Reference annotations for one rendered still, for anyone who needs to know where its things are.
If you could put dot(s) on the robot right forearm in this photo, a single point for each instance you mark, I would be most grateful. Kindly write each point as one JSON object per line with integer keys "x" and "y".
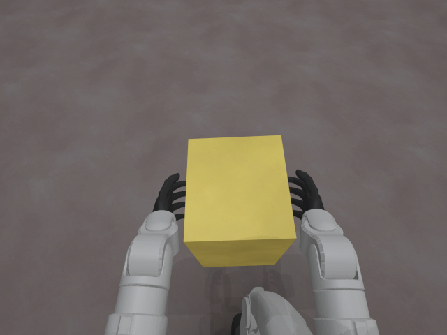
{"x": 340, "y": 302}

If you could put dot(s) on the robot left hand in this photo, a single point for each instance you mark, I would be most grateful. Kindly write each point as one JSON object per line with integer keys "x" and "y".
{"x": 166, "y": 196}

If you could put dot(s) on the carton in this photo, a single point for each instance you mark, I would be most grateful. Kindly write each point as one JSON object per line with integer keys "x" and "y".
{"x": 238, "y": 208}

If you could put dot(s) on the robot right thigh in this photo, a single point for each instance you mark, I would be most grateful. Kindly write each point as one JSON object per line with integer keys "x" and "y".
{"x": 267, "y": 313}

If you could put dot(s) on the robot left forearm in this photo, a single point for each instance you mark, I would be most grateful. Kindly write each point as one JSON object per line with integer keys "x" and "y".
{"x": 141, "y": 302}

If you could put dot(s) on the robot right shin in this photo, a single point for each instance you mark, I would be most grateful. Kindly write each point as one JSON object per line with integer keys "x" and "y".
{"x": 243, "y": 331}

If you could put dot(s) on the robot right hand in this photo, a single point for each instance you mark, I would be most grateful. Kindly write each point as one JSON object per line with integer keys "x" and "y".
{"x": 309, "y": 194}

